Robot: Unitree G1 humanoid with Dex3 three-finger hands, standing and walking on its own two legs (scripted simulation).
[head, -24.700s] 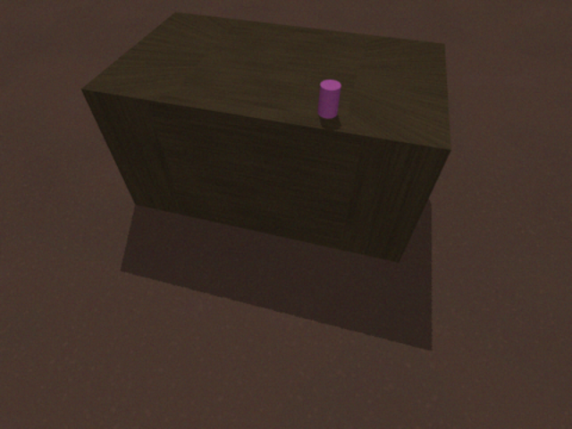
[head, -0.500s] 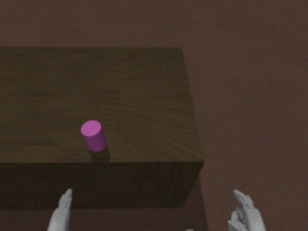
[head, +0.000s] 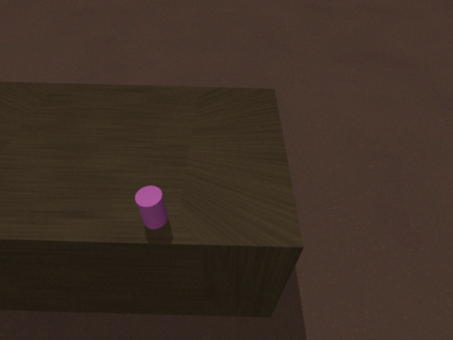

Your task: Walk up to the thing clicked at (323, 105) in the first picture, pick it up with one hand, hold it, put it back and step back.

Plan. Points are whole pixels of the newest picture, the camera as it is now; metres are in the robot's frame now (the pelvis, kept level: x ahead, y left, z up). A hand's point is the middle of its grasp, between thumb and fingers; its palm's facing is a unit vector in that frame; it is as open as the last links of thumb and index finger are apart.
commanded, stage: stand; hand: left
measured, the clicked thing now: (152, 207) +0.45 +0.20 -0.11
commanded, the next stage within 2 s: none
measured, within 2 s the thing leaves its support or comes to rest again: neither
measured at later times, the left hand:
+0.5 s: hand out of the picture +0.06 +0.24 -0.14, palm faces -0.02 -0.94 -0.35, open 7.4 cm
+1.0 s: hand out of the picture +0.08 +0.23 -0.13, palm faces -0.02 -0.94 -0.35, open 7.4 cm
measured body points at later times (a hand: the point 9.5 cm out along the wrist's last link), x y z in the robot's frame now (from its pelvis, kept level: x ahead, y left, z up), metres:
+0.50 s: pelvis +0.00 -0.01 +0.02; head +0.01 -0.02 +0.47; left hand +0.06 +0.29 -0.11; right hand +0.06 -0.31 -0.12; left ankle +0.00 +0.13 -0.72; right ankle +0.03 -0.14 -0.72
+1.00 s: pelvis +0.01 -0.02 +0.02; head +0.01 -0.03 +0.47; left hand +0.08 +0.28 -0.11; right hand +0.07 -0.31 -0.12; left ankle +0.00 +0.13 -0.72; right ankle +0.03 -0.14 -0.72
